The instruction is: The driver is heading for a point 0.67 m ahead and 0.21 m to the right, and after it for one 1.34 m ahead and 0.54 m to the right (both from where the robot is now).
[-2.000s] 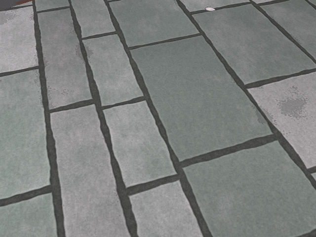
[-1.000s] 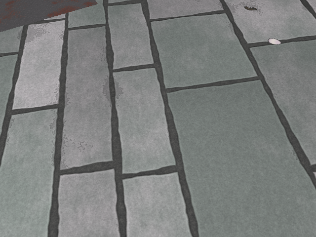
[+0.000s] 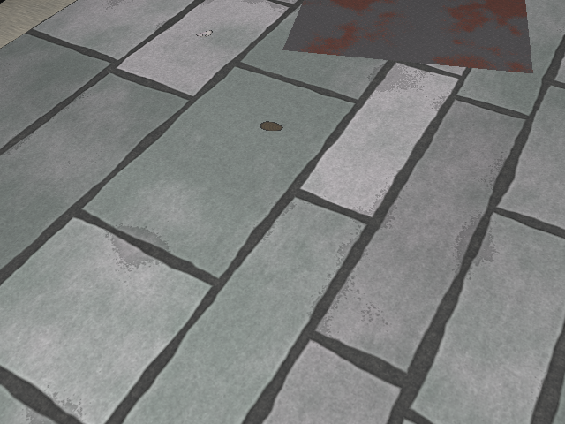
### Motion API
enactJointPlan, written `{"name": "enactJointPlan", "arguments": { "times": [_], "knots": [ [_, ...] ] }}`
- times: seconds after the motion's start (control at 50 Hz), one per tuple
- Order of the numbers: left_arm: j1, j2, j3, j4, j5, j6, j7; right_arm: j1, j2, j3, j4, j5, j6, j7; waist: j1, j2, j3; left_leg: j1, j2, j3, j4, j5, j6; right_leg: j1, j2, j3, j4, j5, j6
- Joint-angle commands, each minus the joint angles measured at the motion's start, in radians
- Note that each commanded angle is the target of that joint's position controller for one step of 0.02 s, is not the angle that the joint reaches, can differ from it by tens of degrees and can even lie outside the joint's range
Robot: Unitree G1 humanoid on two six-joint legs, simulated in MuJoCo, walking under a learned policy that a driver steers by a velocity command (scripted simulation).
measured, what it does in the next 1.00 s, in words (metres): walks ahead, turning right: left foot, then right foot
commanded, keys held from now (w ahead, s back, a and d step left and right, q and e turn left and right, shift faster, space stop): w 0.10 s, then w+e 0.90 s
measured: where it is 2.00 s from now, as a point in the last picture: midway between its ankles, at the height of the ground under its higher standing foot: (453, 255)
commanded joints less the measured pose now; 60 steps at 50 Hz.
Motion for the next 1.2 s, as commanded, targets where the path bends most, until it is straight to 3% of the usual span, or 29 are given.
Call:
{"name": "enactJointPlan", "arguments": {
  "times": [0.02, 0.06, 0.08, 0.1, 0.12, 0.14, 0.16, 0.18, 0.22, 0.24, 0.4, 0.5, 0.56, 0.6, 0.62, 0.64, 0.66, 0.7, 0.74, 0.78, 0.82, 0.92, 1.02, 1.08, 1.12, 1.14, 1.16, 1.18, 1.2],
  "knots": [
    [0.043, 0.172, 0.037, -0.005, -0.007, 0.000, 0.003, -0.199, -0.030, 0.011, -0.125, -0.002, -0.027, 0.002, 0.020, -0.210, 0.127, 0.047, -0.020, 0.139, -0.168, -0.067, 0.031, -0.059, -0.209, 0.112, -0.060, 0.367, -0.154],
    [0.037, 0.193, 0.038, 0.015, -0.011, 0.008, 0.004, -0.091, -0.046, 0.002, -0.093, -0.002, -0.039, -0.018, -0.045, -0.204, 0.076, 0.214, -0.073, 0.171, -0.240, -0.097, 0.076, -0.046, -0.218, 0.088, 0.086, 0.704, -0.148],
    [0.024, 0.190, 0.034, 0.021, -0.019, 0.011, 0.005, 0.068, -0.061, -0.008, -0.038, -0.008, -0.052, -0.033, -0.127, -0.158, -0.014, 0.412, -0.100, 0.172, -0.313, -0.037, 0.102, -0.075, -0.183, 0.033, 0.276, 0.839, -0.126],
    [0.010, 0.167, 0.024, 0.005, -0.023, 0.009, 0.006, 0.236, -0.109, -0.024, 0.010, -0.024, -0.063, -0.048, -0.199, -0.114, -0.141, 0.681, -0.005, 0.064, -0.302, -0.067, 0.128, -0.234, -0.149, 0.008, 0.494, 0.669, -0.102],
    [0.014, 0.043, -0.009, -0.070, -0.039, 0.003, -0.010, 0.363, -0.234, -0.049, 0.020, -0.034, -0.069, -0.067, -0.224, 0.156, -0.290, 0.988, 0.347, -0.428, -0.378, -0.240, 0.223, -0.594, -0.015, -0.011, 0.863, 0.068, -0.052],
    [-0.024, 0.112, 0.015, -0.065, -0.022, 0.007, -0.003, 0.380, -0.256, -0.055, 0.032, 0.004, -0.067, -0.077, -0.231, 0.137, -0.307, 0.916, 0.426, -0.655, -0.491, -0.080, 0.251, -0.683, 0.051, 0.148, 1.011, -0.198, -0.070],
    [-0.081, 0.122, 0.023, -0.076, -0.024, 0.012, -0.002, 0.306, -0.215, -0.042, 0.046, 0.011, -0.068, -0.081, -0.185, 0.066, -0.154, 0.806, 0.375, -0.455, -0.466, -0.008, 0.222, -0.727, 0.001, 0.210, 1.048, -0.132, -0.087],
    [-0.090, 0.097, 0.013, -0.068, -0.027, 0.007, -0.009, 0.232, -0.138, -0.020, 0.044, 0.012, -0.073, -0.079, -0.144, 0.035, -0.055, 0.662, 0.323, -0.315, -0.495, 0.064, 0.188, -0.698, -0.034, 0.201, 0.986, -0.059, -0.090],
    [-0.054, 0.084, 0.017, -0.031, -0.004, 0.030, -0.018, 0.146, -0.061, 0.006, 0.045, 0.021, -0.084, -0.078, -0.080, 0.069, 0.025, 0.503, 0.232, -0.149, -0.572, 0.081, 0.122, -0.618, -0.062, 0.182, 0.892, 0.005, -0.073],
    [-0.031, 0.074, 0.018, -0.013, 0.004, 0.042, -0.026, 0.142, -0.050, 0.011, 0.050, 0.022, -0.092, -0.080, -0.070, 0.084, 0.028, 0.473, 0.216, -0.104, -0.596, 0.112, 0.120, -0.589, -0.056, 0.176, 0.892, 0.032, -0.065],
    [-0.276, 0.035, 0.009, -0.086, 0.006, 0.053, -0.054, 0.211, -0.051, 0.011, 0.118, 0.026, -0.123, -0.088, -0.079, 0.037, 0.112, 0.511, 0.195, 0.125, -0.656, 0.310, 0.131, -0.744, -0.045, 0.135, 0.676, 0.297, -0.044],
    [-0.422, 0.031, -0.007, -0.152, 0.012, 0.051, -0.071, 0.269, -0.093, 0.003, 0.163, 0.026, -0.117, -0.104, -0.111, 0.020, 0.135, 0.621, 0.231, 0.204, -0.622, 0.474, 0.114, -0.671, -0.017, 0.035, 0.426, 0.313, -0.095],
    [-0.365, 0.057, 0.003, -0.151, 0.014, 0.055, -0.059, 0.268, -0.136, -0.005, 0.177, 0.020, -0.102, -0.115, -0.077, 0.045, 0.064, 0.724, 0.241, 0.251, -0.423, 0.919, 0.089, -0.553, 0.073, -0.032, 0.389, 0.172, -0.157],
    [-0.174, 0.101, 0.027, -0.104, 0.019, 0.046, -0.045, 0.258, -0.166, -0.012, 0.175, 0.016, -0.080, -0.119, 0.006, 0.043, -0.056, 0.689, 0.236, 0.264, -0.096, 0.961, 0.083, -0.324, 0.140, -0.027, 0.330, 0.092, -0.209],
    [-0.023, 0.159, 0.052, -0.061, 0.032, 0.041, -0.030, 0.244, -0.165, -0.010, 0.157, 0.018, -0.078, -0.116, 0.079, -0.016, -0.140, 0.519, 0.205, 0.274, 0.177, 0.719, 0.059, -0.084, 0.085, 0.085, 0.267, 0.065, -0.254],
    [-0.020, 0.288, 0.086, -0.070, 0.033, 0.046, -0.015, 0.310, -0.037, 0.017, 0.095, 0.033, -0.085, -0.095, 0.005, -0.258, -0.239, 0.088, 0.036, 0.256, 0.570, -0.148, 0.002, 0.247, -0.234, 0.586, 0.245, 0.074, -0.403],
    [-0.012, 0.295, 0.091, -0.084, -0.014, 0.057, -0.018, 0.203, -0.100, 0.005, 0.057, 0.026, -0.095, -0.089, 0.046, -0.185, -0.317, -0.091, -0.070, 0.033, 0.734, -0.349, -0.010, 0.305, -0.304, 0.931, 0.075, 0.089, -0.473],
    [-0.105, 0.212, 0.071, -0.073, -0.021, 0.059, -0.003, 0.120, -0.093, 0.017, 0.031, 0.030, -0.118, -0.084, -0.010, -0.035, -0.067, -0.143, 0.051, -0.014, 0.600, -0.170, 0.002, 0.066, -0.252, 0.648, 0.040, 0.218, -0.389],
    [-0.173, 0.148, 0.051, -0.076, -0.024, 0.048, 0.004, 0.144, -0.086, 0.017, 0.039, 0.006, -0.094, -0.086, -0.090, -0.007, 0.012, -0.015, 0.092, -0.016, 0.460, -0.155, -0.019, -0.143, -0.150, 0.491, 0.012, 0.379, -0.322],
    [-0.175, 0.146, 0.046, -0.080, -0.026, 0.028, -0.001, 0.171, -0.071, 0.021, 0.044, -0.009, -0.057, -0.079, -0.113, -0.027, -0.004, 0.044, 0.094, -0.001, 0.393, -0.156, -0.041, -0.205, -0.106, 0.427, -0.003, 0.460, -0.314],
    [-0.151, 0.174, 0.053, -0.075, -0.024, 0.018, -0.004, 0.140, -0.058, 0.024, 0.029, -0.008, -0.041, -0.074, -0.111, -0.041, 0.005, 0.028, 0.095, 0.019, 0.312, -0.107, -0.060, -0.237, -0.077, 0.396, -0.023, 0.450, -0.308],
    [-0.061, 0.183, 0.058, -0.064, -0.026, 0.021, -0.004, -0.063, -0.062, 0.028, -0.036, 0.001, -0.039, -0.070, -0.035, -0.089, 0.049, -0.070, 0.084, 0.022, 0.059, 0.092, -0.084, -0.176, -0.048, 0.419, -0.032, 0.356, -0.260],
    [0.007, 0.197, 0.062, -0.063, -0.012, 0.025, 0.006, -0.195, -0.068, 0.036, -0.085, 0.012, -0.056, -0.062, 0.019, -0.106, 0.050, -0.065, 0.032, 0.022, -0.114, 0.125, -0.071, -0.069, -0.066, 0.467, 0.048, 0.462, -0.247],
    [-0.038, 0.219, 0.066, -0.084, -0.006, 0.025, 0.015, -0.145, -0.097, 0.030, -0.087, 0.018, -0.070, -0.065, -0.025, -0.127, 0.042, 0.089, 0.004, 0.003, -0.218, 0.061, -0.041, -0.086, -0.084, 0.514, 0.110, 0.511, -0.206],
    [-0.096, 0.232, 0.068, -0.099, -0.007, 0.020, 0.010, 0.037, -0.135, 0.012, -0.034, 0.020, -0.083, -0.081, -0.117, -0.110, -0.021, 0.360, -0.040, 0.023, -0.295, 0.007, -0.008, -0.156, -0.043, 0.507, 0.266, 0.612, -0.163],
    [-0.098, 0.201, 0.058, -0.102, -0.017, 0.011, 0.000, 0.168, -0.181, -0.004, -0.008, 0.006, -0.097, -0.094, -0.180, -0.036, -0.109, 0.565, 0.042, -0.048, -0.338, -0.024, 0.027, -0.233, 0.030, 0.445, 0.480, 0.547, -0.136],
    [-0.060, 0.107, 0.032, -0.137, -0.043, 0.005, -0.001, 0.304, -0.265, -0.023, -0.014, -0.020, -0.099, -0.112, -0.207, 0.116, -0.268, 0.815, 0.318, -0.363, -0.393, -0.281, 0.088, -0.415, 0.119, 0.328, 0.783, 0.186, -0.104],
    [0.008, 0.115, 0.029, -0.168, -0.033, 0.010, -0.001, 0.252, -0.305, -0.035, -0.012, -0.010, -0.082, -0.108, -0.126, 0.310, -0.292, 0.851, 0.448, -0.784, -0.529, -0.336, 0.175, -0.640, 0.193, 0.248, 0.946, -0.248, -0.095],
    [-0.007, 0.167, 0.035, -0.124, -0.006, 0.030, 0.007, 0.178, -0.206, -0.020, -0.028, -0.001, -0.072, -0.103, -0.103, 0.113, -0.145, 0.725, 0.422, -0.691, -0.517, -0.418, 0.179, -0.699, 0.095, 0.259, 1.029, -0.167, -0.098]
  ]
}}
